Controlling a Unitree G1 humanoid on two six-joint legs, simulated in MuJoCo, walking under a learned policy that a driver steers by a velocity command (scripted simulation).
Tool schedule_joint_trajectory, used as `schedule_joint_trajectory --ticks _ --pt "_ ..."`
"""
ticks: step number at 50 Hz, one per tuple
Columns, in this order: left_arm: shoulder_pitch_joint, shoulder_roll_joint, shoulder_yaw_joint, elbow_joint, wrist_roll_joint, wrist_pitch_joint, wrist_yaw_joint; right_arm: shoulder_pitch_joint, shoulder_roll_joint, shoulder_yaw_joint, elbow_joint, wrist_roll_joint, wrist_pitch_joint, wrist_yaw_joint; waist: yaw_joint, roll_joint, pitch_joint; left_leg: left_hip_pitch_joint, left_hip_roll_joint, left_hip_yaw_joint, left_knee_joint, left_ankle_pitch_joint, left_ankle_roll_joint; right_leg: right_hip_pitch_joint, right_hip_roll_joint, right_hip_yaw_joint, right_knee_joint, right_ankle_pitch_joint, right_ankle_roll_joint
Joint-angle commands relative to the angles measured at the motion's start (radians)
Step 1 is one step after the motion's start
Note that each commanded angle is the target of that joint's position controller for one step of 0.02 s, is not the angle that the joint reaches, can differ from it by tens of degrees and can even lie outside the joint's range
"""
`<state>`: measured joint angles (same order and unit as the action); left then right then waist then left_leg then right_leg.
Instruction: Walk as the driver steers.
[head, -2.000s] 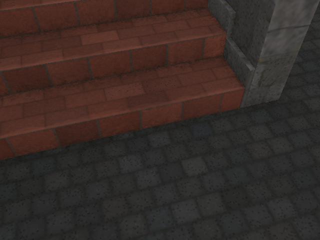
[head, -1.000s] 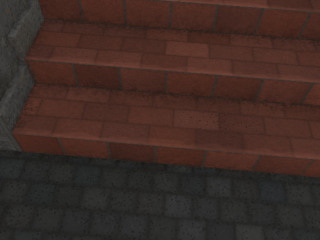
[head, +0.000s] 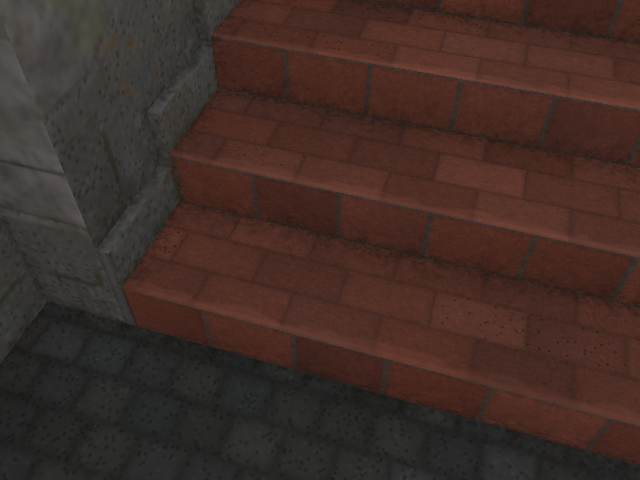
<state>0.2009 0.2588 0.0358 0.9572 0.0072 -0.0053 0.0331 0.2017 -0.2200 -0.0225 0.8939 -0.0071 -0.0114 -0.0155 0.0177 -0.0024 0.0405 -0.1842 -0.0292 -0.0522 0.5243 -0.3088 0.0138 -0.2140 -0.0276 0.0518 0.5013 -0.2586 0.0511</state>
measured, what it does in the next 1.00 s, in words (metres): walks ahead: left foot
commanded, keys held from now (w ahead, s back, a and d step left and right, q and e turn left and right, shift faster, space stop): no key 0.20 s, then w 0.80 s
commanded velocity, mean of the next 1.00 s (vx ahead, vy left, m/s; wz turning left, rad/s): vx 0.29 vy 0.00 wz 0.00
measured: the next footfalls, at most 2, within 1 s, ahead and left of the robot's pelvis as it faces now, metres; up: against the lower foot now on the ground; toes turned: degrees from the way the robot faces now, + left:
left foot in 0.86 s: +0.41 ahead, +0.11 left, +0.00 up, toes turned +1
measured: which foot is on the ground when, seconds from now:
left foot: down 0.00-0.42, up 0.44-0.84, down 0.86-1.00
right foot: down 0.00-0.88, up 0.90-1.00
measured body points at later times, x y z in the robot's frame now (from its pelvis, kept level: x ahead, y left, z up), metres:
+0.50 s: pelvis +0.05 -0.03 +0.00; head +0.05 -0.05 +0.45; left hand +0.05 +0.23 -0.14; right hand +0.10 -0.30 -0.15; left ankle -0.01 +0.10 -0.69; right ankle +0.01 -0.12 -0.74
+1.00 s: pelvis +0.30 +0.03 +0.00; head +0.33 +0.03 +0.45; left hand +0.33 +0.30 -0.14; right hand +0.45 -0.24 -0.11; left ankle +0.37 +0.11 -0.74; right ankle +0.18 -0.12 -0.63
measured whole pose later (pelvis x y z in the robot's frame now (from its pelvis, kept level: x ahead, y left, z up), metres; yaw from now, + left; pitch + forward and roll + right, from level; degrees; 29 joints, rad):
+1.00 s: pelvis +0.30 +0.03 +0.00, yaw -1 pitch +1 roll +1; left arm 0.32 0.28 0.04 0.97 -0.02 -0.11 0.01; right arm 0.12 -0.27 -0.04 0.88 0.00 -0.10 0.03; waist 0.02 -0.03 0.04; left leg -0.34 -0.05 0.06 0.45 -0.13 0.07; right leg -0.36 -0.05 0.04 1.19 -0.36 -0.03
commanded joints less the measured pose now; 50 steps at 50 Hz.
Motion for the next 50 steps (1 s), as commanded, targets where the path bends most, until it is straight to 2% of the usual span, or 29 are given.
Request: schedule_joint_trajectory --ticks 1,10,11,12,14,16,17,18,19,20,21,22,23,24,26,29,33,36,38,40,41,43,44,45,46,47,48,49,50 --pt "0.008 0.102 0.020 -0.020 -0.002 -0.006 0.007 0.001 -0.120 -0.025 -0.026 0.001 -0.013 -0.003 -0.002 0.015 -0.025 -0.045 0.063 -0.060 -0.121 0.186 0.029 0.041 -0.006 -0.004 -0.047 0.162 -0.011" --pt "0.025 0.093 0.017 0.033 -0.004 -0.002 0.013 0.020 -0.114 -0.018 0.036 0.004 -0.009 -0.007 -0.006 0.013 -0.014 -0.042 0.047 -0.039 -0.125 0.178 0.023 0.037 -0.003 -0.009 -0.055 0.160 -0.015" --pt "0.043 0.081 0.014 0.046 -0.004 -0.001 0.013 0.038 -0.113 -0.018 0.050 0.005 -0.007 -0.009 -0.007 0.023 -0.035 -0.034 0.040 -0.035 -0.138 0.068 0.028 0.042 0.014 -0.030 -0.046 0.069 -0.017" --pt "0.057 0.060 0.006 0.059 0.018 0.016 -0.006 0.059 -0.138 -0.025 0.063 -0.022 0.010 -0.010 -0.017 0.044 -0.017 -0.030 0.084 -0.109 -0.184 -0.102 0.057 0.013 0.003 -0.005 -0.035 -0.042 -0.047" --pt "0.016 0.061 0.009 0.034 0.026 0.023 -0.025 0.084 -0.186 -0.043 0.069 -0.021 0.030 -0.005 -0.038 0.121 0.059 -0.054 0.139 -0.225 -0.274 -0.465 0.118 -0.109 0.061 -0.064 0.074 -0.250 -0.073" --pt "-0.011 0.034 0.001 0.007 0.030 0.009 -0.036 0.115 -0.202 -0.053 0.082 -0.014 0.031 -0.002 -0.050 0.178 0.123 -0.087 0.241 -0.357 -0.354 -0.570 0.179 -0.167 0.051 -0.101 0.173 -0.211 -0.093" --pt "-0.003 0.023 -0.002 0.003 0.026 -0.003 -0.039 0.103 -0.189 -0.052 0.083 -0.013 0.026 0.001 -0.037 0.179 0.133 -0.119 0.256 -0.366 -0.363 -0.540 0.188 -0.140 0.035 -0.097 0.172 -0.180 -0.105" --pt "0.030 0.059 0.013 0.017 -0.047 -0.044 -0.021 0.041 -0.207 -0.057 0.053 0.048 -0.005 -0.014 -0.006 0.178 0.130 -0.150 0.263 -0.365 -0.337 -0.452 0.185 -0.100 0.019 -0.064 0.171 -0.148 -0.111" --pt "0.094 0.048 0.011 0.039 -0.056 -0.067 -0.019 -0.003 -0.195 -0.052 0.043 0.058 -0.021 -0.014 0.035 0.165 0.116 -0.174 0.241 -0.318 -0.302 -0.399 0.168 -0.027 0.014 -0.064 0.078 -0.149 -0.130" --pt "0.179 0.044 0.012 0.072 -0.045 -0.082 -0.019 -0.052 -0.169 -0.045 0.027 0.056 -0.031 -0.012 0.077 0.123 0.115 -0.240 0.184 -0.239 -0.227 -0.311 0.134 0.095 0.009 -0.037 -0.045 -0.121 -0.142" --pt "0.291 0.090 0.027 0.106 -0.032 -0.089 -0.017 -0.085 -0.112 -0.030 0.008 0.043 -0.042 -0.007 0.109 -0.022 0.071 -0.339 0.095 -0.108 0.005 -0.167 0.081 0.243 -0.094 0.129 -0.149 -0.139 -0.162" --pt "0.398 0.214 0.058 0.128 -0.026 -0.098 -0.029 -0.105 -0.074 -0.024 -0.033 0.037 -0.060 -0.009 0.122 -0.283 0.033 -0.499 -0.032 0.058 0.292 -0.161 0.019 0.349 -0.276 0.498 -0.317 -0.303 -0.263" --pt "0.376 0.190 0.047 0.120 -0.007 -0.110 -0.038 -0.105 -0.119 -0.035 -0.039 0.047 -0.076 -0.008 0.099 -0.251 0.051 -0.588 -0.006 -0.013 0.488 -0.253 0.024 0.332 -0.363 0.676 -0.368 -0.356 -0.325" --pt "0.295 0.130 0.031 0.091 -0.007 -0.121 -0.039 -0.075 -0.137 -0.038 -0.029 0.056 -0.089 0.002 0.055 -0.152 0.094 -0.640 0.050 -0.048 0.582 -0.169 0.043 0.316 -0.345 0.594 -0.358 -0.319 -0.313" --pt "0.224 0.104 0.022 0.059 -0.018 -0.124 -0.046 -0.052 -0.135 -0.043 -0.003 0.046 -0.100 0.014 0.023 -0.079 0.088 -0.661 0.106 -0.022 0.581 -0.001 0.063 0.326 -0.272 0.402 -0.366 -0.149 -0.252" --pt "0.273 0.050 0.002 0.069 -0.011 -0.104 -0.042 -0.095 -0.110 -0.045 -0.015 0.029 -0.099 0.030 0.031 -0.094 0.051 -0.604 0.132 0.032 0.486 0.119 0.037 0.317 -0.195 0.190 -0.371 0.193 -0.214" --pt "0.292 0.102 0.007 0.056 -0.006 -0.086 -0.018 -0.257 -0.059 -0.021 -0.083 0.028 -0.096 0.038 0.062 -0.082 0.077 -0.523 0.099 0.089 0.225 0.245 -0.011 0.207 -0.154 0.077 -0.406 0.275 -0.220" --pt "0.321 0.130 0.016 0.062 -0.013 -0.088 -0.011 -0.346 -0.070 -0.013 -0.119 0.036 -0.095 0.046 0.075 -0.099 0.106 -0.426 0.069 0.109 0.082 0.325 -0.012 0.156 -0.168 0.053 -0.436 0.252 -0.226" --pt "0.322 0.133 0.022 0.069 -0.025 -0.091 -0.010 -0.367 -0.089 -0.014 -0.139 0.041 -0.096 0.052 0.056 -0.108 0.118 -0.412 0.071 0.086 0.025 0.332 0.012 0.200 -0.200 0.048 -0.425 0.286 -0.216" --pt "0.276 0.161 0.036 0.057 -0.025 -0.091 -0.008 -0.343 -0.140 -0.027 -0.156 0.038 -0.103 0.053 0.011 -0.118 0.078 -0.339 0.060 0.077 -0.009 0.298 0.045 0.259 -0.217 0.029 -0.354 0.460 -0.193" --pt "0.259 0.171 0.041 0.049 -0.019 -0.088 -0.010 -0.296 -0.160 -0.039 -0.150 0.035 -0.105 0.052 -0.023 -0.123 0.026 -0.261 0.034 0.095 0.000 0.281 0.063 0.281 -0.221 0.019 -0.278 0.664 -0.184" --pt "0.243 0.163 0.037 0.036 0.000 -0.074 -0.009 0.007 -0.232 -0.076 -0.072 0.038 -0.095 0.030 -0.168 -0.135 -0.159 0.128 0.009 0.103 0.002 0.223 0.117 0.189 -0.154 -0.031 0.075 0.847 -0.130" --pt "0.250 0.113 0.016 0.005 0.022 -0.077 -0.011 0.203 -0.305 -0.095 -0.033 0.023 -0.082 0.013 -0.219 0.011 -0.311 0.448 0.212 -0.142 0.033 0.143 0.175 -0.059 -0.090 -0.053 0.401 0.507 -0.106" --pt "0.395 -0.050 -0.026 0.011 -0.001 -0.099 -0.029 0.240 -0.336 -0.093 -0.005 -0.004 -0.077 0.030 -0.112 0.352 -0.447 0.660 0.414 -0.648 -0.173 -0.139 0.332 -0.387 0.097 0.005 0.729 -0.287 -0.063" --pt "0.290 0.090 0.005 0.007 -0.039 -0.125 -0.039 0.175 -0.237 -0.066 -0.016 -0.008 -0.083 0.035 -0.142 0.217 -0.326 0.550 0.374 -0.691 -0.280 -0.245 0.283 -0.484 0.045 0.101 0.853 -0.302 -0.087" --pt "0.173 0.153 0.022 -0.035 -0.061 -0.136 -0.041 0.065 -0.204 -0.054 -0.038 0.001 -0.092 0.034 -0.113 0.159 -0.170 0.386 0.349 -0.518 -0.298 -0.153 0.236 -0.534 -0.009 0.062 0.846 -0.188 -0.105" --pt "0.133 0.147 0.020 -0.043 -0.048 -0.134 -0.031 -0.022 -0.183 -0.045 -0.056 0.003 -0.099 0.037 -0.073 0.048 -0.110 0.222 0.316 -0.386 -0.314 0.043 0.223 -0.469 -0.065 0.037 0.804 -0.084 -0.103" --pt "0.145 0.121 0.020 -0.037 -0.025 -0.123 -0.021 -0.056 -0.163 -0.041 -0.059 0.004 -0.108 0.046 -0.031 0.022 -0.085 0.111 0.293 -0.293 -0.325 0.214 0.219 -0.403 -0.094 0.032 0.764 -0.040 -0.093" --pt "0.173 0.099 0.018 -0.034 -0.017 -0.107 -0.017 -0.067 -0.154 -0.037 -0.050 -0.002 -0.112 0.051 0.003 0.032 -0.092 0.037 0.267 -0.230 -0.342 0.293 0.216 -0.328 -0.118 0.042 0.745 -0.027 -0.087"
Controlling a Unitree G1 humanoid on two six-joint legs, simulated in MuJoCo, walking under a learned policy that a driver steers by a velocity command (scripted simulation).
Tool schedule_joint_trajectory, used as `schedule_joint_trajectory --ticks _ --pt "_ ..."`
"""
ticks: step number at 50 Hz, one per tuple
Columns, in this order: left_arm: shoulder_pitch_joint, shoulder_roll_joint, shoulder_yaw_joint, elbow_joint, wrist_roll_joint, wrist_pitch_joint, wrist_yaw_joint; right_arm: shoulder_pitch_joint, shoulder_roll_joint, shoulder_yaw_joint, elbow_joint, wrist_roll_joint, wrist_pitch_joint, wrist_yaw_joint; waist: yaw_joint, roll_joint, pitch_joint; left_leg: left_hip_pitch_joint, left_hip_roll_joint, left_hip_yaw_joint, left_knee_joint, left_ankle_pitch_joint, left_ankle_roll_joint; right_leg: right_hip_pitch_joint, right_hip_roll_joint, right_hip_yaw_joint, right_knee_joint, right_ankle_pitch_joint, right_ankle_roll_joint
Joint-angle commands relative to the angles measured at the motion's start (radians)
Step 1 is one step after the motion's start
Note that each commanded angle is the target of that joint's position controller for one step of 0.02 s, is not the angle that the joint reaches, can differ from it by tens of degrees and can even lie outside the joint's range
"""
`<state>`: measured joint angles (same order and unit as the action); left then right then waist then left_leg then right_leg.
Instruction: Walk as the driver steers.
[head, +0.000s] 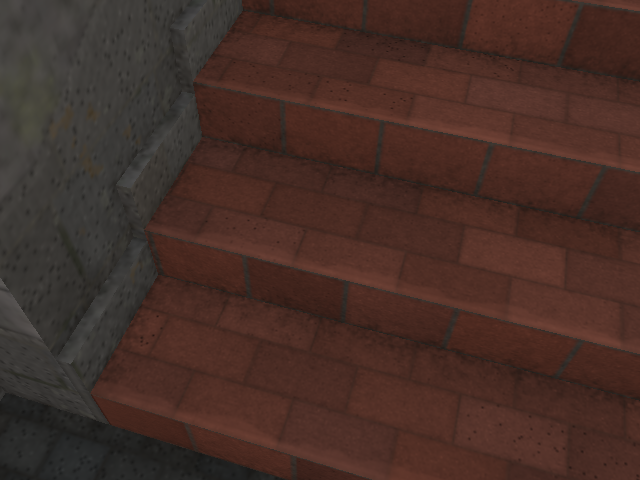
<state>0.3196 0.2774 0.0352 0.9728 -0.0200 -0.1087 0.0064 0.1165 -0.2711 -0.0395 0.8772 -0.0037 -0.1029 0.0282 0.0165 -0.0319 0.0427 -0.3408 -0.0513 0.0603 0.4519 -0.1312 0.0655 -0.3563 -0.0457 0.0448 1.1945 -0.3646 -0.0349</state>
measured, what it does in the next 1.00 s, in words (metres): climbs: right foot, then left foot 0.15 m higher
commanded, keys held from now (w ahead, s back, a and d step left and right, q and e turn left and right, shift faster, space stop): w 0.64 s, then w+e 0.36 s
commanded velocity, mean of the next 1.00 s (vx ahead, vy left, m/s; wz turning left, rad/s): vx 0.50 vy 0.00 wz -0.11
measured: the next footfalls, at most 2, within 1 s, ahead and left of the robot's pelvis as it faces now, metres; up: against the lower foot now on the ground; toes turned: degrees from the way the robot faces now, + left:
right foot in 0.26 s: +0.30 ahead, -0.14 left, +0.00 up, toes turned -5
left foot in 0.80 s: +0.58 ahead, +0.06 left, +0.15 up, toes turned +2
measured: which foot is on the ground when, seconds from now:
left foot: down 0.00-0.40, up 0.42-0.78, down 0.80-1.00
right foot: up 0.00-0.24, down 0.26-0.84, up 0.86-1.00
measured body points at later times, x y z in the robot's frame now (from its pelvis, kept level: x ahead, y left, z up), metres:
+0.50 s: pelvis +0.26 -0.04 +0.00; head +0.28 -0.06 +0.45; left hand +0.36 +0.20 -0.12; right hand +0.28 -0.28 -0.15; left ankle +0.14 +0.08 -0.59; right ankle +0.26 -0.14 -0.73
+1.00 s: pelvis +0.50 +0.00 +0.11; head +0.52 +0.00 +0.56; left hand +0.63 +0.24 -0.02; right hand +0.53 -0.23 -0.03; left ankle +0.54 +0.06 -0.58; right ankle +0.42 -0.17 -0.34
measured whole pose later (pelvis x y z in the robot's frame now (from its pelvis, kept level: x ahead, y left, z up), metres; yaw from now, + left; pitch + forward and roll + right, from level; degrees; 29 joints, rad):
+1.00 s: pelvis +0.50 +0.00 +0.11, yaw -7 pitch +5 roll +3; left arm 0.23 0.24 0.06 0.89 0.02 -0.06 -0.07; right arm 0.24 -0.17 0.00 0.95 -0.07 -0.06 0.06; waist -0.02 -0.05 -0.06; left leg -0.54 -0.02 0.21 0.80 -0.36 0.10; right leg -0.89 0.08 0.27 1.99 0.08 -0.26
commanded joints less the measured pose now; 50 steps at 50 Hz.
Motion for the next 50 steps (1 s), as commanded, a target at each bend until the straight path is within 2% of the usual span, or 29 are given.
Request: schedule_joint_trajectory --ticks 1,6,8,9,10,15,18,19,20,21,22,25,28,31,34,36,37,38,39,40,41,42,43,44,45,46,47,48,50 --pt "0.065 0.059 0.017 -0.054 0.011 0.010 0.012 0.021 -0.100 -0.018 -0.023 -0.004 -0.023 0.012 0.021 0.078 -0.090 0.152 0.275 -0.299 -0.288 0.161 0.173 -0.156 -0.104 0.042 0.032 0.075 0.004" --pt "-0.096 0.069 0.020 -0.136 0.029 0.031 0.018 0.103 -0.143 -0.028 0.012 0.002 -0.026 -0.006 0.000 0.075 -0.016 0.095 0.247 -0.180 -0.354 0.183 0.190 -0.264 -0.112 0.011 -0.182 0.229 0.044" --pt "-0.104 0.027 0.006 -0.131 0.029 0.032 0.015 0.157 -0.146 -0.027 0.029 0.003 -0.009 -0.017 -0.009 0.109 -0.037 0.142 0.241 -0.157 -0.348 0.143 0.184 -0.261 -0.089 -0.026 -0.236 0.278 0.054" --pt "-0.157 -0.002 -0.011 -0.150 0.106 0.047 -0.022 0.215 -0.082 -0.020 0.061 -0.020 -0.010 -0.015 -0.016 0.061 0.004 0.099 0.203 -0.095 -0.343 0.100 0.161 -0.225 -0.082 -0.086 -0.324 0.319 0.049" --pt "-0.183 -0.013 -0.010 -0.154 0.107 0.055 -0.029 0.256 -0.076 -0.017 0.068 -0.030 -0.010 -0.017 -0.040 0.103 -0.003 0.146 0.218 -0.125 -0.328 0.106 0.165 -0.259 -0.072 -0.108 -0.271 0.304 0.028" --pt "-0.349 0.006 -0.010 -0.225 0.088 0.031 -0.035 0.371 -0.073 -0.018 0.092 -0.045 0.007 -0.056 -0.097 0.070 0.002 0.512 0.286 -0.187 -0.188 0.472 0.167 -0.498 -0.055 -0.118 -0.282 0.124 -0.007" --pt "-0.170 0.000 -0.005 -0.168 0.056 0.009 -0.017 0.315 -0.092 -0.018 0.067 -0.051 0.020 -0.063 -0.012 0.103 -0.145 0.476 0.210 -0.104 0.120 1.067 0.105 -0.091 0.083 -0.166 -0.585 0.093 -0.040" --pt "-0.017 0.004 0.006 -0.129 0.052 -0.004 -0.012 0.278 -0.127 -0.029 0.060 -0.021 0.021 -0.058 0.075 0.122 -0.188 0.397 0.184 -0.094 0.297 1.019 0.081 0.136 0.088 -0.158 -0.829 0.309 -0.049" --pt "0.149 0.066 0.027 -0.062 0.072 -0.008 0.002 0.222 -0.114 -0.029 0.037 0.012 0.004 -0.051 0.142 0.101 -0.233 0.131 0.142 -0.099 0.493 0.662 0.052 0.456 0.006 -0.095 -0.892 0.451 -0.059" --pt "0.191 0.201 0.053 -0.041 0.093 0.000 0.009 0.251 0.045 0.006 -0.002 0.008 -0.017 -0.048 0.068 -0.184 -0.207 -0.272 0.002 -0.043 0.819 -0.380 0.006 0.721 -0.340 0.209 -0.751 1.160 -0.114" --pt "0.260 0.252 0.080 -0.023 0.075 0.018 0.009 0.303 0.055 0.006 0.026 0.021 -0.005 -0.063 0.092 -0.100 -0.283 -0.380 -0.023 -0.122 1.050 -0.348 0.014 0.722 -0.409 0.290 -0.738 1.300 -0.259" --pt "0.064 0.008 0.017 -0.036 0.065 0.030 -0.010 0.159 0.040 -0.006 -0.013 -0.027 0.026 -0.052 0.007 -0.021 -0.043 -0.558 0.042 -0.077 1.284 -0.256 0.018 0.412 -0.279 0.172 -0.888 0.574 -0.196" --pt "0.039 -0.010 -0.007 -0.014 0.059 0.008 -0.012 0.055 0.103 0.017 -0.117 -0.037 0.079 -0.043 -0.049 -0.054 0.046 -0.575 0.045 -0.024 1.306 -0.267 0.027 0.159 -0.216 0.033 -0.988 0.457 -0.137" --pt "0.142 0.033 0.002 0.047 0.058 -0.017 -0.008 -0.054 0.136 0.039 -0.231 -0.035 0.114 -0.075 -0.035 -0.161 0.061 -0.859 0.063 -0.024 1.617 -0.397 0.055 0.249 -0.261 0.074 -1.052 0.389 -0.197" --pt "0.194 0.020 -0.017 0.083 0.044 -0.022 0.004 -0.252 0.142 0.078 -0.383 -0.031 0.106 -0.085 -0.035 -0.053 0.093 -1.040 0.129 0.000 1.493 -0.478 0.061 0.295 -0.215 0.040 -1.113 0.189 -0.150" --pt "0.231 0.013 -0.029 0.104 0.020 -0.004 0.033 -0.324 0.144 0.099 -0.452 -0.034 0.098 -0.057 -0.016 0.002 0.074 -0.839 0.134 0.076 1.180 -0.419 0.038 0.222 -0.156 0.023 -1.217 0.418 -0.175" --pt "0.159 0.020 -0.027 0.073 0.010 0.009 0.041 -0.254 0.189 0.123 -0.439 -0.024 0.101 -0.044 -0.052 0.058 -0.008 -0.442 0.118 0.108 0.847 -0.295 0.033 0.068 -0.124 -0.022 -1.283 0.615 -0.194" --pt "0.162 0.042 -0.023 0.031 -0.006 0.010 0.037 -0.199 0.157 0.107 -0.398 -0.008 0.105 -0.045 -0.038 0.076 -0.141 -0.148 0.008 0.188 0.762 -0.260 0.002 0.050 -0.093 -0.025 -1.198 1.073 -0.218" --pt "0.174 0.166 0.002 0.032 0.001 -0.012 0.023 -0.018 0.105 0.074 -0.347 -0.007 0.118 -0.061 -0.133 -0.083 -0.304 0.024 -0.049 0.144 0.759 -0.351 0.008 0.195 -0.153 -0.030 -0.989 1.588 -0.213" --pt "0.110 0.245 0.037 0.020 -0.033 -0.020 0.010 0.225 0.050 0.043 -0.296 -0.011 0.123 -0.072 -0.260 -0.165 -0.458 0.156 -0.056 0.088 0.628 -0.220 0.025 0.312 -0.187 -0.031 -0.767 1.838 -0.187" --pt "0.074 0.233 0.051 0.013 -0.045 -0.034 -0.008 0.328 -0.004 0.017 -0.252 -0.044 0.111 -0.084 -0.297 -0.154 -0.491 0.223 0.011 -0.062 0.487 -0.246 0.058 0.301 -0.157 -0.019 -0.497 1.627 -0.133" --pt "0.107 0.096 0.026 -0.047 -0.053 -0.042 -0.041 0.414 -0.147 -0.029 -0.203 -0.072 0.108 -0.107 -0.266 0.221 -0.518 0.374 0.308 -0.597 0.176 -0.292 0.163 -0.040 0.012 -0.016 -0.093 1.019 -0.070" --pt "0.094 0.048 0.037 -0.066 0.019 -0.042 -0.061 0.367 -0.212 -0.055 -0.179 -0.054 0.113 -0.111 -0.216 0.378 -0.571 0.365 0.428 -1.026 -0.175 -0.355 0.183 -0.161 0.170 0.156 0.364 0.228 -0.056" --pt "0.121 -0.043 0.032 -0.084 0.069 -0.011 -0.063 0.172 -0.143 -0.038 -0.160 -0.031 0.109 -0.091 -0.076 0.192 -0.412 0.210 0.453 -0.971 -0.181 -0.703 0.188 -0.299 0.120 0.249 0.587 0.231 -0.061" --pt "0.046 0.008 0.044 -0.044 0.043 0.018 -0.101 0.219 0.030 0.040 -0.097 -0.053 0.064 0.011 -0.180 0.201 0.066 -0.022 0.354 -0.826 -0.092 -0.641 0.276 -0.677 0.153 0.359 0.885 0.397 -0.121" --pt "0.046 0.001 0.046 -0.069 0.058 0.020 -0.087 0.191 0.089 0.045 -0.015 -0.048 0.033 0.049 -0.089 0.060 -0.012 0.004 0.331 -0.626 -0.046 -0.409 0.283 -0.724 0.143 0.324 0.903 0.388 -0.188" --pt "0.044 -0.082 0.018 -0.090 0.050 0.030 -0.083 0.108 0.169 0.061 0.021 -0.066 0.022 0.061 -0.024 -0.044 -0.087 0.011 0.327 -0.489 -0.021 -0.226 0.259 -0.739 0.117 0.324 0.910 0.410 -0.240" --pt "0.064 -0.143 -0.007 -0.095 0.039 0.042 -0.083 0.064 0.212 0.075 0.050 -0.080 0.027 0.060 0.028 -0.034 -0.113 -0.019 0.296 -0.383 -0.019 -0.150 0.196 -0.764 0.078 0.313 0.908 0.466 -0.273" --pt "0.059 -0.123 -0.013 -0.095 0.038 0.078 -0.086 0.060 0.246 0.091 0.080 -0.073 0.011 0.047 0.077 -0.005 -0.113 -0.044 0.258 -0.193 -0.056 -0.060 0.131 -0.852 0.038 0.250 0.906 0.489 -0.268"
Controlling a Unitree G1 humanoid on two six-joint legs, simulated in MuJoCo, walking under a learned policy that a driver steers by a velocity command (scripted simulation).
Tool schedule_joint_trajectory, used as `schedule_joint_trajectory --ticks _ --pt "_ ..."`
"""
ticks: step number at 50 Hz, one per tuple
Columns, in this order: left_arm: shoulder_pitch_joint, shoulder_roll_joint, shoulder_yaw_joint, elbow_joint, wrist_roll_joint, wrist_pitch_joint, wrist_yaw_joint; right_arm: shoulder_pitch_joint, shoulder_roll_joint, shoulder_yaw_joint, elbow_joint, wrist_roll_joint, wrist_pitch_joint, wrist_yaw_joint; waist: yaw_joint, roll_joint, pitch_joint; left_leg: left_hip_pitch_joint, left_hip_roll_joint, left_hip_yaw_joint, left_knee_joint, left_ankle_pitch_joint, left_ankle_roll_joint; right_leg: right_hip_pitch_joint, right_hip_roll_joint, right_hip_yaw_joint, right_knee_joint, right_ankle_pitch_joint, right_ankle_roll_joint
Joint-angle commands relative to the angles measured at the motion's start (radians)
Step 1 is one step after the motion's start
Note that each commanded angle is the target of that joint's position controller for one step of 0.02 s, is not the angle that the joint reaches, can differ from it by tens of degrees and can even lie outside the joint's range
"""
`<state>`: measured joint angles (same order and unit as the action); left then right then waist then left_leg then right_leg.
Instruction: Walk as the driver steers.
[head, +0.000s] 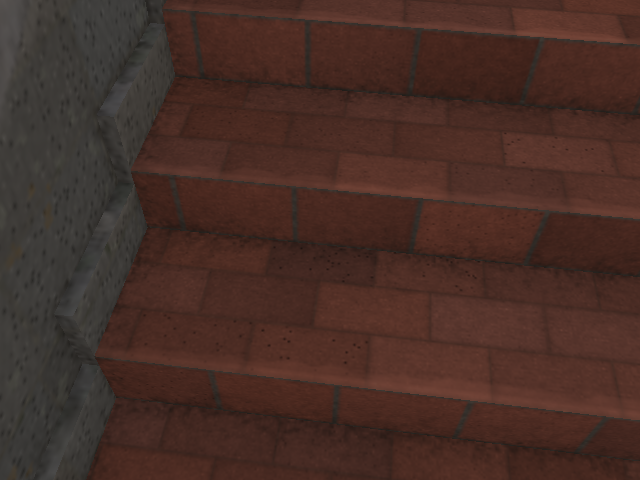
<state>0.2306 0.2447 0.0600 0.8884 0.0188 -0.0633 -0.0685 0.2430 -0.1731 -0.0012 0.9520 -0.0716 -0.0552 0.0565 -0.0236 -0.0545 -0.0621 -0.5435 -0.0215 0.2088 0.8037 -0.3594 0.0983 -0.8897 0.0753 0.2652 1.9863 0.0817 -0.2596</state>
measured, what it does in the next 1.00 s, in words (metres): climbs, turning right: right foot 0.15 m higher, then left foot 0.15 m higher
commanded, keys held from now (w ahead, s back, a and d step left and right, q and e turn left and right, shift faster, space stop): w+e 1.00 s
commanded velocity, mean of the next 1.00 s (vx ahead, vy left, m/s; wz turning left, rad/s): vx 0.50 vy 0.00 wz -0.57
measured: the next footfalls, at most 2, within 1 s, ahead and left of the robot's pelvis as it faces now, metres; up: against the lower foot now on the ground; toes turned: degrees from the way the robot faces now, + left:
right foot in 0.42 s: +0.34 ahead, -0.15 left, +0.15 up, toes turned -17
left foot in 0.86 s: +0.65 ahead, +0.01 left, +0.30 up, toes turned -30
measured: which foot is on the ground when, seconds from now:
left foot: down 0.00-0.44, up 0.46-0.84, down 0.86-1.00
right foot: up 0.00-0.40, down 0.42-0.86, up 0.88-1.00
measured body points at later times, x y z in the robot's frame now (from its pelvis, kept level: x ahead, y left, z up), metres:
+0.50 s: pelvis +0.27 -0.04 +0.10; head +0.27 -0.03 +0.55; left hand +0.50 +0.12 -0.01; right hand +0.16 -0.25 -0.05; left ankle +0.10 +0.11 -0.54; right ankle +0.31 -0.14 -0.55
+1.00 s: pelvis +0.52 -0.03 +0.26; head +0.51 -0.02 +0.71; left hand +0.76 +0.13 +0.14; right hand +0.46 -0.30 +0.15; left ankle +0.62 +0.03 -0.39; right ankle +0.38 -0.13 -0.27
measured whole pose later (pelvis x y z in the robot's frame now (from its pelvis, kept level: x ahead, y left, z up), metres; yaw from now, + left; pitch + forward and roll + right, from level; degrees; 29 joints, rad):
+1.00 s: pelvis +0.52 -0.03 +0.26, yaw -35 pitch +5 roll +1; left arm 0.23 0.31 0.06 0.94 0.03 -0.10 -0.10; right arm 0.22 -0.22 0.00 0.84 -0.03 -0.07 0.03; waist -0.05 -0.03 -0.14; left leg -0.71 0.04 0.10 1.11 -0.49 0.05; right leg -0.77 0.09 0.18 1.69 -0.01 -0.15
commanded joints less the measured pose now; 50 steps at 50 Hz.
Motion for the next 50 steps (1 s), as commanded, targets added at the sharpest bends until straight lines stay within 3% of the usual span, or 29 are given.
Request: schedule_joint_trajectory --ticks 1,3,9,12,15,16,17,19,21,22,23,24,25,26,28,29,32,36,37,39,40,42,43,44,45,46,47,49,50 --pt "0.110 -0.082 -0.039 -0.023 -0.008 0.037 -0.017 -0.079 0.122 0.044 -0.002 0.000 -0.047 0.012 0.139 0.032 -0.013 0.110 0.203 -0.224 -0.439 0.199 0.084 -0.294 -0.108 -0.033 0.077 -0.003 -0.020" --pt "0.027 -0.057 -0.045 -0.041 -0.008 0.041 -0.047 -0.003 0.072 0.042 0.018 -0.026 -0.070 -0.008 0.122 0.158 -0.032 0.078 0.178 -0.134 -0.500 0.225 0.099 -0.297 -0.117 -0.189 0.256 -0.053 0.015" --pt "-0.262 -0.080 -0.103 -0.146 -0.026 0.039 0.004 0.340 0.053 0.073 0.193 -0.106 -0.055 0.006 0.002 0.076 0.073 0.516 0.293 -0.173 -0.571 0.231 0.084 -0.767 -0.160 -0.131 0.132 -0.114 -0.050" --pt "-0.344 -0.048 -0.091 -0.162 -0.025 0.061 0.011 0.416 0.049 0.084 0.205 -0.103 -0.054 0.018 -0.031 0.114 0.057 0.529 0.302 -0.121 -0.620 0.261 0.072 -0.738 -0.166 -0.199 -0.062 -0.019 -0.013" --pt "-0.463 -0.074 -0.093 -0.172 -0.019 0.088 -0.003 0.347 0.008 0.068 0.167 -0.057 -0.039 0.049 -0.022 0.095 0.036 0.475 0.340 -0.001 -0.691 0.664 0.059 -0.532 -0.212 -0.368 -0.212 -0.220 0.023" --pt "-0.432 -0.068 -0.091 -0.186 -0.011 0.094 -0.023 0.222 -0.054 0.058 0.127 -0.018 -0.043 0.052 0.072 0.117 0.004 0.292 0.291 0.068 -0.667 1.117 0.068 -0.216 -0.154 -0.453 -0.345 -0.280 0.017" --pt "-0.444 -0.066 -0.092 -0.203 -0.016 0.095 -0.037 0.264 -0.133 0.046 0.138 0.001 -0.069 0.044 0.071 0.161 -0.030 0.252 0.305 0.076 -0.621 1.546 0.095 -0.031 -0.095 -0.488 -0.408 -0.301 0.051" --pt "-0.333 -0.050 -0.085 -0.185 -0.007 0.092 -0.050 0.283 -0.230 0.022 0.154 0.018 -0.093 0.039 0.107 0.241 -0.026 0.516 0.364 0.047 -0.516 1.782 0.119 0.039 -0.009 -0.468 -0.697 -0.456 0.092" --pt "-0.087 0.019 -0.049 -0.114 -0.021 0.060 -0.015 0.235 -0.281 -0.004 0.173 0.004 -0.076 0.057 0.176 0.267 -0.020 0.617 0.342 0.034 -0.304 1.855 0.097 0.253 0.080 -0.458 -1.011 -0.402 0.089" --pt "0.136 0.100 -0.029 -0.042 -0.025 0.060 0.007 0.313 -0.168 0.015 0.153 -0.057 -0.085 0.065 0.172 0.120 -0.276 0.253 0.299 -0.018 0.030 1.628 0.031 0.782 0.000 -0.158 -0.882 0.070 -0.047" --pt "0.338 0.150 -0.006 0.031 0.000 0.066 0.018 0.309 -0.150 0.014 0.148 -0.055 -0.070 0.101 0.212 0.009 -0.360 -0.070 0.125 -0.076 0.310 0.706 -0.008 1.064 -0.126 0.248 -1.251 -0.008 -0.145" --pt "0.439 0.180 0.016 0.066 0.037 0.076 0.011 0.163 -0.145 -0.013 0.096 0.014 -0.046 0.109 0.261 -0.052 -0.232 -0.246 -0.022 -0.271 0.817 0.321 -0.027 0.928 -0.237 0.520 -1.525 -0.244 -0.155" --pt "0.383 0.172 0.024 0.103 0.034 0.040 0.029 0.106 -0.079 -0.007 0.063 0.030 -0.044 0.097 0.217 -0.053 -0.085 -0.440 -0.012 -0.398 1.102 0.362 -0.007 0.788 -0.239 0.474 -1.505 -0.393 -0.107" --pt "0.273 0.092 0.007 0.120 0.030 0.016 0.026 0.071 -0.082 -0.012 0.053 -0.007 -0.044 0.084 0.154 -0.038 -0.038 -0.523 -0.027 -0.416 1.294 0.360 0.032 0.640 -0.202 0.422 -1.498 -0.494 -0.095" --pt "0.049 -0.036 -0.034 0.132 0.001 -0.010 0.010 0.012 0.009 0.020 -0.009 -0.018 -0.034 0.050 0.002 0.076 -0.012 -0.603 -0.022 -0.431 1.334 0.316 0.086 0.495 -0.154 0.248 -1.515 -0.419 -0.056" --pt "0.010 -0.080 -0.055 0.148 0.025 -0.012 -0.006 0.021 0.019 0.032 -0.021 -0.009 -0.020 0.032 -0.049 0.126 -0.016 -0.609 0.008 -0.375 1.302 0.330 0.095 0.426 -0.141 0.154 -1.537 -0.303 -0.037" --pt "-0.033 -0.030 -0.053 0.124 0.049 -0.055 0.011 -0.046 -0.052 0.028 -0.065 0.030 0.005 0.000 -0.054 0.037 -0.002 -0.595 0.038 -0.277 1.319 0.043 0.036 0.305 -0.122 0.019 -1.625 -0.213 -0.017" --pt "0.296 -0.016 -0.072 0.246 0.117 -0.071 0.019 -0.327 -0.066 0.056 -0.232 -0.001 -0.011 -0.045 0.027 0.113 -0.006 -0.862 0.096 -0.314 1.198 -0.046 0.061 0.566 -0.178 0.095 -1.591 -0.300 0.063" --pt "0.320 0.016 -0.059 0.235 0.104 -0.080 0.020 -0.415 -0.083 0.054 -0.283 0.012 -0.013 -0.055 0.063 0.048 -0.006 -0.782 0.112 -0.294 1.094 -0.047 0.045 0.486 -0.134 0.061 -1.620 -0.322 0.067" --pt "0.046 0.132 -0.046 0.086 0.018 -0.057 -0.028 -0.455 -0.097 0.050 -0.351 0.035 0.033 -0.018 -0.025 0.021 -0.003 -0.059 0.106 -0.156 0.732 -0.109 -0.052 -0.083 -0.155 0.061 -1.890 -0.350 0.006" --pt "0.017 0.202 -0.024 0.059 -0.025 -0.059 -0.030 -0.359 -0.065 0.046 -0.349 0.059 0.038 0.004 -0.085 -0.094 -0.017 0.091 0.040 -0.100 0.750 -0.044 -0.098 -0.068 -0.193 0.067 -1.845 0.114 -0.031" --pt "0.037 0.291 0.027 0.008 -0.068 -0.087 -0.025 -0.150 -0.192 -0.002 -0.286 0.069 0.027 -0.006 -0.146 -0.044 -0.140 0.129 -0.061 -0.050 0.306 0.078 -0.098 0.398 -0.167 -0.015 -1.581 0.885 0.043" --pt "0.036 0.183 0.015 0.015 -0.041 -0.088 -0.041 0.098 -0.252 -0.045 -0.219 0.042 0.022 -0.037 -0.202 -0.021 -0.238 0.367 -0.032 -0.221 0.108 0.150 -0.048 0.411 -0.113 -0.010 -1.285 0.871 0.095" --pt "0.285 -0.062 -0.033 0.037 0.042 -0.086 -0.050 0.314 -0.373 -0.078 -0.163 0.032 0.004 -0.043 -0.104 0.363 -0.573 0.770 0.293 -0.871 0.022 0.670 0.350 0.172 0.033 -0.017 -0.834 -0.073 0.175" --pt "0.205 -0.034 -0.020 0.007 0.003 -0.057 -0.065 0.413 -0.330 -0.067 -0.151 -0.008 -0.001 -0.036 -0.177 0.427 -0.381 0.662 0.393 -1.311 -0.302 0.001 0.288 -0.127 0.087 0.118 -0.393 -0.278 0.170" --pt "0.048 -0.046 -0.029 -0.015 0.005 -0.044 -0.056 0.331 -0.262 -0.047 -0.132 0.027 -0.025 -0.041 -0.168 0.323 -0.087 0.490 0.337 -1.214 -0.369 -0.578 0.199 -0.349 0.036 0.051 -0.237 -0.163 0.128" --pt "0.060 -0.032 -0.026 0.025 -0.004 -0.049 -0.040 0.200 -0.218 -0.040 -0.123 0.059 -0.027 -0.024 -0.113 0.296 0.040 0.289 0.316 -1.027 -0.308 -0.525 0.202 -0.357 -0.002 -0.025 -0.163 -0.078 0.105" --pt "0.036 -0.030 -0.037 0.016 0.030 -0.041 -0.030 0.085 0.003 0.014 -0.080 0.047 -0.016 -0.021 -0.004 0.060 0.014 0.127 0.302 -0.757 -0.262 -0.314 0.185 -0.263 -0.052 -0.041 -0.125 -0.060 0.082" --pt "0.029 -0.047 -0.039 0.009 0.027 -0.026 -0.026 0.027 0.043 0.025 -0.075 0.047 -0.018 -0.032 0.040 0.042 0.027 0.069 0.277 -0.679 -0.295 -0.310 0.152 -0.253 -0.080 -0.054 -0.176 -0.075 0.089"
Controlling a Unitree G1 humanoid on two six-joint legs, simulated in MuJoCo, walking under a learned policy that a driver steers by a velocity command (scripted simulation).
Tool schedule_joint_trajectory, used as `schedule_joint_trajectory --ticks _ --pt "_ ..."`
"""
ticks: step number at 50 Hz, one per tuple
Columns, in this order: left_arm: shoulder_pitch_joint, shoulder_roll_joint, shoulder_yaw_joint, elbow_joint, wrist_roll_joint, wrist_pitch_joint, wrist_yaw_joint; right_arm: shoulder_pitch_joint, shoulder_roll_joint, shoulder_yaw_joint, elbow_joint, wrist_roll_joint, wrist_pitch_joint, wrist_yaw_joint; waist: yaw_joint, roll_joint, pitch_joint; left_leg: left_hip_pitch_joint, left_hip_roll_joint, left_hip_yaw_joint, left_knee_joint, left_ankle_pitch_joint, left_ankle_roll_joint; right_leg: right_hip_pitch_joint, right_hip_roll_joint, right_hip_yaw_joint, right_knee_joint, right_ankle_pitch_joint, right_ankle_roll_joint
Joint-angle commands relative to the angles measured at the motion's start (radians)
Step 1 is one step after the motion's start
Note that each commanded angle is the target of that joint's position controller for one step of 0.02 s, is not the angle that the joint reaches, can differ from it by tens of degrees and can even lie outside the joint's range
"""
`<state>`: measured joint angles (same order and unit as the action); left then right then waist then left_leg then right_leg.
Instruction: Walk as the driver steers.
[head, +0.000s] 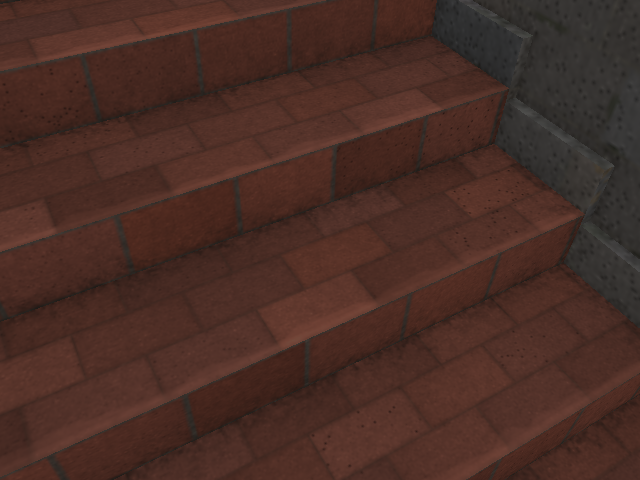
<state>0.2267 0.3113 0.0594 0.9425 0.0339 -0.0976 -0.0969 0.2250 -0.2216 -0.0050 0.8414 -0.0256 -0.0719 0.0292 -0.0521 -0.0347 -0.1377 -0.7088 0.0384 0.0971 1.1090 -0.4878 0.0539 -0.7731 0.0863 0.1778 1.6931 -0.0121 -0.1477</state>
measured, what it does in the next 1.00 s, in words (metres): climbs: right foot 0.15 m higher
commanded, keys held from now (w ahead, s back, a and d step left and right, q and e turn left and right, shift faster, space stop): w+e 0.20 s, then w+q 0.80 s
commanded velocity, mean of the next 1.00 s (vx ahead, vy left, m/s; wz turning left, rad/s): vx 0.50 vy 0.00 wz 0.08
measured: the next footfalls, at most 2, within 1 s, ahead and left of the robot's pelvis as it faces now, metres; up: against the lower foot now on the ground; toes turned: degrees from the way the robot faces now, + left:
right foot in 0.48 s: +0.48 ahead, -0.24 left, +0.15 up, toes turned -16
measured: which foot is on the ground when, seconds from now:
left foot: down 0.00-0.58, up 0.60-1.00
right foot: up 0.00-0.46, down 0.48-1.00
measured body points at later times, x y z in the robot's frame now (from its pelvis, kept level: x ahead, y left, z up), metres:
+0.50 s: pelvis +0.26 -0.05 +0.07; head +0.27 -0.04 +0.52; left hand +0.57 +0.03 +0.02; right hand +0.05 -0.15 -0.06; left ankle +0.05 +0.11 -0.65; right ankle +0.44 -0.22 -0.50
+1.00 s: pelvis +0.56 -0.14 +0.22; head +0.54 -0.13 +0.67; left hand +0.64 +0.10 +0.08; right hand +0.67 -0.38 +0.10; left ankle +0.56 -0.06 -0.42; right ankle +0.45 -0.23 -0.49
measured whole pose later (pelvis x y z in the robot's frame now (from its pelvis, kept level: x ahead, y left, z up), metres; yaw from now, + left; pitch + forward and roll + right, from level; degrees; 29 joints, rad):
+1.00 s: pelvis +0.56 -0.14 +0.22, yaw +6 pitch -1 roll -3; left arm 0.17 0.22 0.03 1.02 0.13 -0.05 -0.10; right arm 0.19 -0.21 -0.05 0.96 -0.02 -0.06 0.09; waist -0.05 0.02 -0.03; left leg -0.58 -0.02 -0.01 1.25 -0.25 0.14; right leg -0.01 -0.06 -0.38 0.55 -0.39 -0.05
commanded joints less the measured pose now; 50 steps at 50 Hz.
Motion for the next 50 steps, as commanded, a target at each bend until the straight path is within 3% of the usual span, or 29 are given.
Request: schedule_joint_trajectory --ticks 1,4,5,8,14,17,18,19,20,21,23,24,25,26,28,29,30,31,32,33,34,36,38,40,42,45,47,48,50 --pt "0.030 -0.115 -0.044 -0.040 0.001 0.021 0.004 0.010 0.099 0.031 0.034 -0.001 -0.008 -0.017 0.075 0.072 0.108 0.224 0.202 -0.504 -0.636 -0.175 0.192 -0.396 -0.105 0.024 0.124 -0.037 -0.022" --pt "-0.087 -0.093 -0.066 -0.127 -0.007 0.033 -0.017 0.060 0.076 0.046 0.088 -0.057 -0.030 -0.030 0.073 0.051 0.108 0.253 0.205 -0.359 -0.728 -0.127 0.163 -0.502 -0.150 -0.016 0.100 -0.051 -0.039" --pt "-0.104 -0.061 -0.062 -0.132 -0.005 0.037 -0.033 0.065 0.033 0.039 0.072 -0.049 -0.048 -0.028 0.058 0.058 0.090 0.258 0.175 -0.267 -0.770 -0.075 0.149 -0.448 -0.152 -0.075 0.021 -0.007 -0.031" --pt "-0.140 -0.017 -0.046 -0.149 0.008 0.061 -0.061 0.171 -0.032 0.047 0.105 -0.080 -0.071 -0.026 0.018 0.125 0.111 0.297 0.213 -0.152 -0.827 0.059 0.162 -0.448 -0.172 -0.142 0.113 0.057 0.000" --pt "-0.355 -0.092 -0.061 -0.247 0.017 0.043 -0.009 0.521 0.029 0.078 0.228 -0.129 -0.037 0.013 -0.103 0.066 0.227 0.803 0.303 -0.205 -0.858 0.263 0.221 -0.842 -0.182 -0.113 0.088 0.012 -0.068" --pt "-0.450 -0.117 -0.061 -0.290 0.025 0.070 -0.010 0.559 0.053 0.086 0.273 -0.104 -0.055 0.030 -0.079 0.120 0.238 0.827 0.287 -0.188 -0.880 0.477 0.227 -0.835 -0.213 -0.221 0.078 -0.001 -0.062" --pt "-0.399 -0.094 -0.041 -0.324 0.018 0.104 0.029 0.370 -0.031 0.018 0.171 0.016 -0.069 -0.067 0.044 0.125 0.344 0.635 0.320 -0.237 -0.963 0.386 0.139 -0.626 -0.238 -0.141 0.024 -0.197 0.061" --pt "-0.378 -0.080 -0.036 -0.318 0.008 0.118 0.039 0.359 -0.043 0.014 0.170 0.023 -0.068 -0.093 0.047 0.045 0.336 0.646 0.302 -0.208 -0.964 0.365 0.123 -0.596 -0.238 -0.151 0.000 -0.185 0.087" --pt "-0.498 -0.174 -0.090 -0.347 0.028 0.115 -0.002 0.471 0.022 0.059 0.244 -0.071 -0.072 -0.004 -0.030 0.126 0.132 0.847 0.260 -0.098 -0.904 0.451 0.165 -0.662 -0.265 -0.228 -0.098 -0.008 -0.017" --pt "-0.587 -0.196 -0.104 -0.375 0.041 0.109 -0.009 0.596 0.056 0.062 0.303 -0.104 -0.066 0.013 -0.084 0.142 0.185 0.966 0.284 -0.150 -0.913 0.521 0.185 -0.758 -0.288 -0.229 -0.135 -0.065 -0.043" --pt "-0.737 -0.211 -0.123 -0.408 0.036 0.113 -0.021 0.618 0.095 0.061 0.337 -0.096 -0.043 0.057 -0.092 0.128 0.207 0.909 0.274 -0.115 -1.026 0.655 0.215 -0.510 -0.265 -0.303 -0.497 -0.193 -0.053" --pt "-0.758 -0.200 -0.127 -0.407 0.036 0.130 -0.024 0.581 0.004 0.034 0.324 -0.056 -0.033 0.093 -0.061 0.215 0.210 0.764 0.260 -0.059 -1.095 0.802 0.231 -0.249 -0.205 -0.410 -0.595 -0.348 -0.019" --pt "-0.768 -0.182 -0.115 -0.430 0.015 0.153 -0.022 0.624 0.024 0.041 0.340 -0.057 -0.038 0.112 -0.033 0.260 0.228 0.652 0.275 -0.046 -1.067 1.101 0.247 -0.065 -0.152 -0.463 -0.515 -0.296 0.003" --pt "-0.734 -0.168 -0.117 -0.417 -0.044 0.142 -0.002 0.738 0.071 0.053 0.399 -0.076 -0.059 0.136 -0.021 0.240 0.114 0.616 0.295 -0.018 -0.988 1.529 0.167 0.159 -0.145 -0.348 -0.498 -0.275 0.013" --pt "-0.546 -0.129 -0.097 -0.332 -0.047 0.137 0.026 0.700 -0.059 0.001 0.385 -0.060 -0.085 0.124 0.078 0.296 -0.049 0.505 0.257 -0.051 -0.845 1.795 0.076 0.574 -0.083 -0.302 -0.611 -0.272 0.074" --pt "-0.397 -0.121 -0.090 -0.269 -0.023 0.130 0.031 0.580 -0.132 -0.033 0.359 -0.053 -0.089 0.119 0.157 0.292 -0.079 0.386 0.233 -0.081 -0.711 1.704 0.045 0.749 -0.078 -0.256 -0.664 -0.251 0.071" --pt "-0.199 -0.083 -0.066 -0.188 0.006 0.129 0.040 0.499 -0.150 -0.051 0.357 -0.058 -0.088 0.123 0.256 0.238 -0.111 0.229 0.208 -0.140 -0.564 1.455 0.007 0.945 -0.120 -0.178 -0.797 -0.241 0.063" --pt "0.110 -0.047 -0.051 -0.038 0.050 0.118 0.052 0.402 -0.049 -0.045 0.321 -0.081 -0.076 0.148 0.298 0.066 -0.180 0.019 0.117 -0.202 -0.255 0.522 -0.025 1.139 -0.278 0.076 -0.957 -0.048 -0.005" --pt "0.374 0.033 -0.001 0.084 0.087 0.104 0.069 0.405 -0.008 -0.043 0.310 -0.032 -0.059 0.157 0.304 -0.047 -0.287 0.084 0.048 -0.276 0.198 0.330 0.025 1.066 -0.451 0.262 -1.029 0.200 -0.095" --pt "0.313 0.043 0.007 0.119 0.107 0.074 0.087 0.327 0.076 -0.040 0.299 0.006 -0.071 0.146 0.259 -0.110 -0.111 0.015 0.043 -0.301 0.511 0.322 0.046 0.847 -0.458 0.169 -1.048 0.337 -0.077" --pt "0.197 0.022 0.002 0.106 0.084 0.057 0.088 0.287 0.118 -0.032 0.316 0.019 -0.087 0.136 0.211 -0.139 -0.037 -0.024 0.057 -0.311 0.692 0.300 0.073 0.697 -0.449 0.096 -1.041 0.279 -0.064" --pt "-0.039 -0.132 -0.032 0.061 0.020 0.061 0.069 0.154 0.134 -0.025 0.252 0.003 -0.078 0.099 0.094 -0.028 -0.003 -0.095 0.057 -0.307 0.844 0.198 0.135 0.560 -0.410 0.008 -1.111 0.092 -0.031" --pt "-0.145 -0.253 -0.056 0.026 0.037 0.057 0.061 0.145 0.165 -0.005 0.196 -0.020 -0.036 0.078 0.002 0.069 0.079 -0.141 0.060 -0.305 0.800 0.236 0.181 0.456 -0.407 -0.087 -1.214 0.021 -0.014" --pt "-0.261 -0.180 -0.036 -0.026 0.044 0.031 0.059 0.154 0.152 -0.003 0.154 -0.007 -0.019 0.087 -0.082 0.079 0.122 0.014 0.038 -0.211 0.681 0.212 0.175 0.291 -0.359 -0.311 -1.370 0.021 -0.003" --pt "-0.433 -0.079 -0.017 -0.088 0.047 0.016 0.056 0.285 0.029 -0.046 0.194 0.002 -0.029 0.116 -0.178 0.012 0.186 0.304 -0.023 -0.158 0.763 0.300 0.156 0.044 -0.299 -0.453 -1.489 0.053 0.005" --pt "-0.312 -0.025 -0.008 -0.052 0.077 0.033 0.015 0.208 -0.086 -0.081 0.181 0.019 -0.031 0.105 -0.100 0.029 0.182 0.040 -0.040 -0.234 0.819 0.270 0.178 0.406 -0.390 -0.423 -1.414 0.097 -0.072" --pt "-0.319 0.060 -0.002 -0.050 0.085 0.022 0.010 0.137 -0.099 -0.077 0.139 -0.001 -0.017 0.085 -0.133 0.057 0.131 0.097 -0.035 -0.119 0.313 0.281 0.173 0.636 -0.310 -0.505 -1.331 0.492 -0.021" --pt "-0.322 0.084 -0.005 -0.059 0.095 0.019 0.000 0.136 -0.095 -0.076 0.125 0.000 0.013 0.074 -0.158 -0.062 0.083 0.211 -0.053 -0.077 0.094 0.222 0.118 0.704 -0.310 -0.491 -1.261 0.829 -0.037" --pt "-0.307 0.091 -0.005 -0.057 0.119 0.012 -0.032 0.341 -0.040 -0.066 0.190 -0.001 0.070 0.012 -0.210 -0.099 0.101 0.439 -0.090 -0.039 -0.348 0.273 -0.036 0.738 -0.347 -0.458 -0.957 1.024 -0.083"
